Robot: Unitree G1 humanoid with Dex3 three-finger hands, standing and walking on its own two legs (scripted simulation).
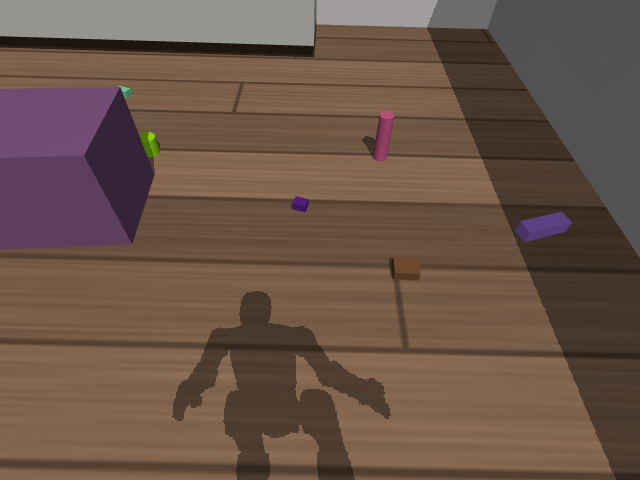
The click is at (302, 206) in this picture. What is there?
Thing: small box
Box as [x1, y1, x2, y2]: [292, 196, 308, 211]
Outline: 296,196 292,203 292,208 305,211 308,204 308,199
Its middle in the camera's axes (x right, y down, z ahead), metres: -0.08 -0.14 +1.75
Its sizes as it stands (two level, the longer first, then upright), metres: 0.061 0.048 0.040
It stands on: the floor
